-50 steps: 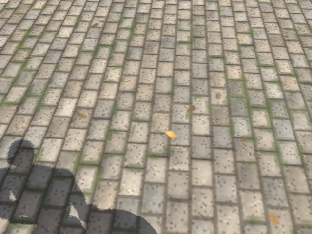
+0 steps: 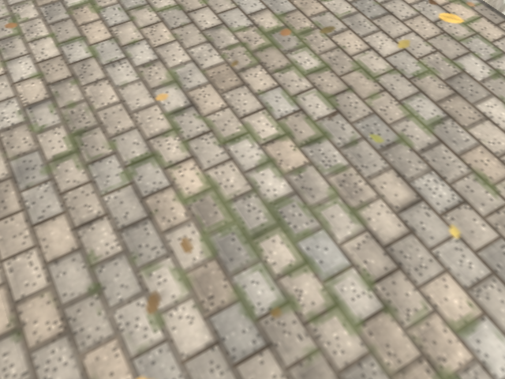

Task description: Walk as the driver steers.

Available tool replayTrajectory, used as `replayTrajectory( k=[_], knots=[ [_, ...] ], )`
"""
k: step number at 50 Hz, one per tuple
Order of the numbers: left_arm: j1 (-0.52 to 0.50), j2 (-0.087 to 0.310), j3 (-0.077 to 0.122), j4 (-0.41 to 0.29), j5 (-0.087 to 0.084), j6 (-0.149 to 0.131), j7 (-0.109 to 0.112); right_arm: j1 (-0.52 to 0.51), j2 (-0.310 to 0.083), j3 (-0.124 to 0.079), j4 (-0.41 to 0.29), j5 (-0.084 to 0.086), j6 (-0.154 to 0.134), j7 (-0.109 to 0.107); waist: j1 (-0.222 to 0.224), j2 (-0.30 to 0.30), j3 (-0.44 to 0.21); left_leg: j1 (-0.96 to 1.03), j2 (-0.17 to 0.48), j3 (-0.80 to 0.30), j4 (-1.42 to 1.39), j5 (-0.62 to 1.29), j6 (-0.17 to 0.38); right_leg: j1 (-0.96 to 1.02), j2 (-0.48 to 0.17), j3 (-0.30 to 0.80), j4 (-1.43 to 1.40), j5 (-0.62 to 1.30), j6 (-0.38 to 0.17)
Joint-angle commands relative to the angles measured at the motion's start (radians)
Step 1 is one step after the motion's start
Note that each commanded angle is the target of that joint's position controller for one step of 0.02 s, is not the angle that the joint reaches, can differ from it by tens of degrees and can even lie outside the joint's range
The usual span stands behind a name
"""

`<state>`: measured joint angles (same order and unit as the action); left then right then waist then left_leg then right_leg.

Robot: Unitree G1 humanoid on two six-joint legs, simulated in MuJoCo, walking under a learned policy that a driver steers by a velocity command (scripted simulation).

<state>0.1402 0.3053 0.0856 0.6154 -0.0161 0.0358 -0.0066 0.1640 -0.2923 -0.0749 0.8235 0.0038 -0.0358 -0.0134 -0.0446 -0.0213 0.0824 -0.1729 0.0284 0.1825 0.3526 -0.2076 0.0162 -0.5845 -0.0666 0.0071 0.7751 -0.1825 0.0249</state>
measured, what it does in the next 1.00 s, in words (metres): steps on the spot: right foot, then left foot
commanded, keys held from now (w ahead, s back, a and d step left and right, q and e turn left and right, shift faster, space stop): no key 1.00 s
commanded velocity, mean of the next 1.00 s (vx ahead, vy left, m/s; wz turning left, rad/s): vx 0.03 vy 0.00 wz -0.13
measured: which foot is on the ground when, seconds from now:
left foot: down 0.00-0.10, up 0.12-0.40, down 0.42-1.00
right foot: up 0.00-0.08, down 0.10-1.00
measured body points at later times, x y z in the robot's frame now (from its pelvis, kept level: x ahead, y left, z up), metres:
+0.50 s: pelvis +0.07 -0.01 -0.01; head +0.08 +0.00 +0.44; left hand +0.25 +0.22 -0.12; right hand +0.15 -0.29 -0.13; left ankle +0.07 +0.12 -0.74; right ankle +0.10 -0.13 -0.74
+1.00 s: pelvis +0.09 +0.01 -0.01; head +0.10 +0.01 +0.44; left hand +0.20 +0.26 -0.14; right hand +0.15 -0.26 -0.14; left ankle +0.08 +0.12 -0.74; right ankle +0.10 -0.13 -0.74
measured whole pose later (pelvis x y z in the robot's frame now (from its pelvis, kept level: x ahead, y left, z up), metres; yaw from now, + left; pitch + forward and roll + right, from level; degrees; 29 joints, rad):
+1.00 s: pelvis +0.09 +0.01 -0.01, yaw -5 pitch -1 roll +0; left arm 0.17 0.24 0.06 0.98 0.00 0.02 0.04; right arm 0.18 -0.24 -0.01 0.98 -0.01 -0.01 -0.01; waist 0.00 0.00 0.04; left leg -0.15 0.01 0.03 0.48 -0.31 0.01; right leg -0.22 -0.02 0.03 0.48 -0.23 0.03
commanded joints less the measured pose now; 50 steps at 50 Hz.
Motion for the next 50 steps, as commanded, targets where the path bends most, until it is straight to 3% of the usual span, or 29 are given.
replayTrajectory(
  k=[1, 3, 4, 5, 6, 7, 8, 9, 10, 11, 14, 17, 20, 21, 22, 23, 24, 25, 28, 35, 50],
  knots=[
    [-0.011, 0.063, 0.02, -0.091, 0.004, -0.004, -0.017, -0.038, -0.185, -0.042, -0.06, 0.018, -0.001, 0.002, 0.018, 0.13, -0.14, 0.075, 0.27, -0.109, -0.031, 0.454, 0.167, 0.129, 0.018, -0.026, -0.092, -0.021, -0.028],
    [0.007, 0.067, 0.026, -0.093, 0.007, -0.004, -0.021, -0.046, -0.194, -0.043, -0.054, 0.034, 0.006, 0.005, 0.044, 0.126, -0.141, 0.096, 0.269, -0.109, 0.052, 0.453, 0.14, 0.191, 0.046, -0.044, -0.223, -0.008, -0.059],
    [0.045, 0.083, 0.034, -0.081, 0.011, -0.009, -0.017, -0.037, -0.179, -0.038, -0.045, 0.039, 0.007, 0.006, 0.066, 0.105, -0.158, 0.069, 0.236, -0.082, 0.139, 0.441, 0.104, 0.295, 0.072, -0.051, -0.331, 0.09, -0.084],
    [0.101, 0.156, 0.056, -0.071, 0.017, -0.012, -0.002, 0.022, -0.143, -0.026, -0.031, 0.02, 0.003, 0.01, 0.074, 0.003, -0.215, -0.02, 0.168, -0.032, 0.293, 0.333, 0.037, 0.478, 0.013, 0.042, -0.376, 0.41, -0.124],
    [0.133, 0.255, 0.068, -0.091, 0.037, -0.011, 0.02, 0.045, -0.079, 0.004, -0.067, -0.035, -0.007, 0.022, 0.052, -0.245, -0.297, -0.313, 0.055, 0.007, 0.591, -0.235, -0.051, 0.736, -0.259, 0.362, -0.3, 0.876, -0.272],
    [0.125, 0.18, 0.037, -0.096, 0.042, -0.021, 0.018, 0.024, -0.083, 0.01, -0.07, -0.025, -0.004, 0.027, 0.082, -0.216, -0.405, -0.389, 0.016, -0.153, 0.766, -0.515, -0.081, 0.712, -0.371, 0.472, -0.329, 0.831, -0.424],
    [0.113, 0.134, 0.022, -0.084, 0.036, -0.031, 0.008, -0.026, -0.139, -0.007, -0.067, 0.005, 0.007, 0.028, 0.102, -0.114, -0.361, -0.4, 0.043, -0.206, 0.82, -0.48, -0.082, 0.654, -0.305, 0.385, -0.346, 0.756, -0.396],
    [0.071, 0.118, 0.015, -0.068, 0.03, -0.041, 0.006, -0.038, -0.127, -0.006, -0.067, 0.016, 0.016, 0.022, 0.078, -0.097, -0.299, -0.422, 0.056, -0.214, 0.796, -0.438, -0.075, 0.61, -0.244, 0.309, -0.347, 0.664, -0.335],
    [0.029, 0.118, 0.013, -0.064, 0.023, -0.043, 0.005, -0.037, -0.125, -0.006, -0.054, 0.008, 0.025, 0.012, 0.064, -0.068, -0.258, -0.417, 0.066, -0.218, 0.744, -0.39, -0.078, 0.553, -0.209, 0.27, -0.365, 0.576, -0.294],
    [-0.014, 0.119, 0.012, -0.061, 0.02, -0.041, 0.009, -0.028, -0.134, -0.01, -0.048, 0.0, 0.036, 0.003, 0.041, -0.081, -0.232, -0.358, 0.067, -0.214, 0.7, -0.339, -0.087, 0.469, -0.185, 0.233, -0.385, 0.532, -0.277],
    [-0.065, 0.105, 0.009, -0.047, 0.034, -0.037, 0.015, 0.025, -0.092, 0.004, -0.023, 0.0, 0.052, -0.005, 0.011, -0.108, -0.226, -0.211, 0.039, -0.185, 0.552, -0.254, -0.102, 0.358, -0.14, 0.168, -0.407, 0.468, -0.27],
    [-0.052, 0.092, 0.003, -0.014, 0.036, -0.036, 0.017, 0.001, -0.08, 0.012, -0.024, 0.0, 0.055, -0.005, 0.037, -0.123, -0.229, -0.139, 0.031, -0.18, 0.401, -0.175, -0.091, 0.352, -0.146, 0.185, -0.414, 0.333, -0.266],
    [-0.071, 0.06, -0.014, 0.014, 0.025, -0.032, 0.016, 0.034, -0.065, 0.018, -0.004, -0.013, 0.052, 0.007, 0.003, -0.106, -0.2, 0.008, 0.008, -0.15, 0.143, 0.017, -0.052, 0.283, -0.105, 0.175, -0.4, 0.056, -0.201],
    [-0.028, 0.031, -0.023, 0.039, 0.027, -0.035, 0.013, 0.037, -0.078, 0.02, -0.002, -0.031, 0.05, 0.012, 0.01, -0.068, -0.185, 0.061, 0.038, -0.194, 0.076, 0.105, -0.028, 0.246, -0.064, 0.159, -0.39, -0.067, -0.141],
    [0.011, 0.018, -0.027, 0.051, 0.04, -0.038, 0.011, 0.026, -0.141, 0.012, -0.016, -0.04, 0.047, 0.009, 0.056, 0.05, -0.154, 0.054, 0.142, -0.303, 0.04, 0.176, 0.015, 0.214, 0.005, 0.105, -0.318, -0.185, -0.084],
    [0.044, -0.004, -0.028, 0.053, 0.042, -0.037, 0.011, -0.039, -0.145, 0.012, -0.006, -0.032, 0.046, 0.011, 0.114, 0.199, -0.127, -0.128, 0.175, -0.326, 0.001, -0.076, 0.072, 0.32, 0.058, 0.034, -0.322, -0.155, -0.042],
    [-0.012, 0.035, -0.022, 0.063, 0.046, -0.033, 0.017, -0.087, -0.088, 0.026, -0.028, -0.034, 0.038, 0.016, 0.082, 0.173, -0.078, -0.222, 0.134, -0.316, -0.039, -0.246, 0.057, 0.397, 0.052, 0.041, -0.31, -0.081, -0.027],
    [-0.038, 0.055, -0.012, 0.064, 0.039, -0.03, 0.022, -0.079, -0.077, 0.031, -0.018, -0.039, 0.029, 0.016, 0.069, 0.157, -0.065, -0.242, 0.109, -0.292, -0.046, -0.288, 0.026, 0.418, 0.048, 0.044, -0.302, -0.046, -0.035],
    [-0.016, 0.047, -0.01, 0.097, 0.037, -0.024, 0.032, -0.028, -0.084, 0.034, 0.013, -0.023, 0.004, 0.009, 0.056, 0.113, -0.057, -0.187, 0.076, -0.252, -0.01, -0.178, -0.007, 0.404, 0.031, 0.069, -0.32, 0.01, -0.052],
    [0.013, 0.031, -0.005, 0.183, 0.026, -0.038, 0.034, 0.014, -0.069, 0.041, 0.051, -0.016, 0.008, -0.003, 0.034, 0.028, -0.094, -0.094, 0.052, -0.224, 0.036, -0.025, 0.005, 0.411, 0.027, 0.064, -0.322, 0.131, -0.038],
    [0.026, 0.048, -0.008, 0.349, 0.018, -0.027, 0.053, 0.033, -0.061, 0.044, 0.13, -0.01, 0.018, -0.001, 0.04, 0.027, -0.085, -0.052, 0.026, -0.199, 0.026, 0.097, 0.008, 0.452, 0.022, 0.052, -0.334, 0.191, -0.03]
  ],
)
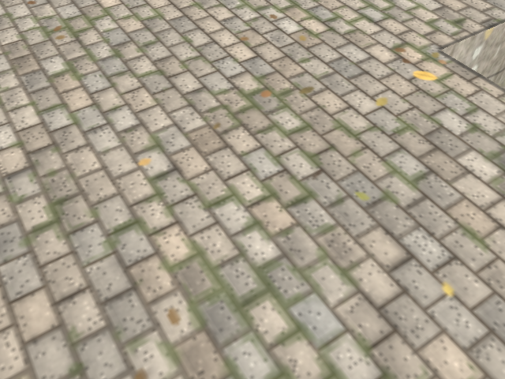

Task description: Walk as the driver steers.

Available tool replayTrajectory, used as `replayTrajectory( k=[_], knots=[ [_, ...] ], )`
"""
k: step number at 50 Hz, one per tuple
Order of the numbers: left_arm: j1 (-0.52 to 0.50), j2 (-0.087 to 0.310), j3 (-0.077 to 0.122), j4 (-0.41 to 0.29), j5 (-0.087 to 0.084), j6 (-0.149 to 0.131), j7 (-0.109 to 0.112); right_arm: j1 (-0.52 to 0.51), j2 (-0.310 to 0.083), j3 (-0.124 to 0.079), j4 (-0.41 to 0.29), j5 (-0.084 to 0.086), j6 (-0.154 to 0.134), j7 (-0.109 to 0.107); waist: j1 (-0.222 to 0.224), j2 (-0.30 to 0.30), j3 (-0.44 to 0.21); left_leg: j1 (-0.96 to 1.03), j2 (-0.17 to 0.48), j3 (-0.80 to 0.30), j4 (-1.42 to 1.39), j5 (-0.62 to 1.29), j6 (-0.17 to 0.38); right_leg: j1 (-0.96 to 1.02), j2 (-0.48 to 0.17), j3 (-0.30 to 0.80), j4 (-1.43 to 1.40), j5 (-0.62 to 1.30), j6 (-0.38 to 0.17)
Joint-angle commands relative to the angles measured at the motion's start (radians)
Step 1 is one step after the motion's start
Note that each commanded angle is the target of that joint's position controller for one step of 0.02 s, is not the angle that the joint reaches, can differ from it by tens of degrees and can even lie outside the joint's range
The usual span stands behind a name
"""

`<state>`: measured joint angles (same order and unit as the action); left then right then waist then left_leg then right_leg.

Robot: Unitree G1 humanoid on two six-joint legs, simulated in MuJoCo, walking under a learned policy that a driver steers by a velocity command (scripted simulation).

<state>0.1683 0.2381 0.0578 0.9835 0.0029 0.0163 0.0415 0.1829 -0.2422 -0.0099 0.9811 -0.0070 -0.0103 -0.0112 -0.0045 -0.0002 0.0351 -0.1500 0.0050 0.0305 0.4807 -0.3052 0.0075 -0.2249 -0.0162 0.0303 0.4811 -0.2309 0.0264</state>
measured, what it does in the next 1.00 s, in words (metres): stands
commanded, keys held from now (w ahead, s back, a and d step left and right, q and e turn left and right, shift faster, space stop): no key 1.00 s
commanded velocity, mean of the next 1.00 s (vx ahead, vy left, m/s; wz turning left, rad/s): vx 0.00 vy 0.00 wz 0.00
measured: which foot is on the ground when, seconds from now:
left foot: down 0.00-1.00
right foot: down 0.00-1.00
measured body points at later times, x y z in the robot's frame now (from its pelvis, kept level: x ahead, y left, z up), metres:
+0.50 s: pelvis +0.00 +0.01 +0.00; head +0.01 +0.01 +0.45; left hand +0.05 +0.27 -0.15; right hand +0.03 -0.25 -0.15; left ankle -0.03 +0.11 -0.74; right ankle +0.02 -0.14 -0.74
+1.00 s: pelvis +0.00 +0.01 +0.00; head +0.01 +0.01 +0.45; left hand +0.02 +0.26 -0.16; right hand +0.00 -0.23 -0.15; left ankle -0.03 +0.11 -0.74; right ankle +0.02 -0.14 -0.74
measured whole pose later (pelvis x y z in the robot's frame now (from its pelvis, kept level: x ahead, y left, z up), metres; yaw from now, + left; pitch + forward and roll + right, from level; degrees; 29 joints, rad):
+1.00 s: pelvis +0.00 +0.01 +0.00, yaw +0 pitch -1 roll +0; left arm 0.20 0.21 0.03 1.16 0.00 0.01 0.05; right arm 0.31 -0.20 0.00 1.06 0.00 -0.01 -0.03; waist 0.00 0.00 0.03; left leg -0.15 -0.01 0.03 0.46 -0.29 0.02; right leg -0.22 -0.04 0.03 0.46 -0.22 0.04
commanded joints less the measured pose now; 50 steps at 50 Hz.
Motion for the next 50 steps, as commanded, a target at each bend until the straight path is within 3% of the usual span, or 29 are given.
replayTrajectory(
  k=[1, 23, 50],
  knots=[
    [-0.003, 0.115, 0.019, -0.01, -0.001, -0.007, 0.006, 0.016, -0.111, -0.021, -0.023, 0.001, -0.007, -0.004, 0.0, 0.007, -0.036, -0.074, 0.048, -0.047, -0.104, 0.195, 0.016, 0.093, -0.028, 0.028, -0.041, 0.237, -0.031],
    [0.002, 0.097, -0.002, 0.126, -0.003, -0.005, 0.01, 0.103, -0.091, -0.011, 0.041, 0.001, -0.005, -0.016, 0.004, 0.004, -0.004, -0.079, 0.035, -0.045, -0.129, 0.146, 0.02, 0.068, -0.021, 0.007, -0.068, 0.171, -0.02],
    [0.074, 0.067, -0.02, 0.166, -0.005, -0.006, 0.016, 0.195, -0.051, -0.008, 0.066, 0.005, -0.006, -0.018, 0.005, 0.004, 0.016, -0.082, 0.027, -0.045, -0.131, 0.158, 0.026, 0.044, -0.02, -0.003, -0.071, 0.154, -0.014]
  ],
)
